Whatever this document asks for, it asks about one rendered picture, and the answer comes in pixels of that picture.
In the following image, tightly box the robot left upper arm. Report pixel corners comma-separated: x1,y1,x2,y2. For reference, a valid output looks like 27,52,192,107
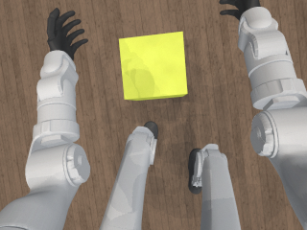
0,143,91,230

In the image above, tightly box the carton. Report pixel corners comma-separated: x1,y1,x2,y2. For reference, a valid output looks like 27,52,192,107
119,32,188,101

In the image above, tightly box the robot right upper arm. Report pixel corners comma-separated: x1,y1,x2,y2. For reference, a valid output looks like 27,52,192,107
249,106,307,230

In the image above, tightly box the left robot forearm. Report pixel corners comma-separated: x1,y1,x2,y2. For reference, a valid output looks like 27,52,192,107
25,50,80,188

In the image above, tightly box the robot right hand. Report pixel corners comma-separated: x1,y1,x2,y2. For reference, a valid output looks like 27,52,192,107
219,0,261,21

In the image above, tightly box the right robot forearm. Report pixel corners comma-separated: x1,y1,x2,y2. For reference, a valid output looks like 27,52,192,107
237,7,307,110

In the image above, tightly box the robot left foot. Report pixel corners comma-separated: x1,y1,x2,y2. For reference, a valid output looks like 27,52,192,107
144,121,158,139

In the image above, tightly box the right robot shin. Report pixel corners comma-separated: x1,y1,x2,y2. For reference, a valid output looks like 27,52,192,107
192,144,228,187

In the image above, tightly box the robot left hand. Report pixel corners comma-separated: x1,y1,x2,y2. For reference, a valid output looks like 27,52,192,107
46,8,88,61

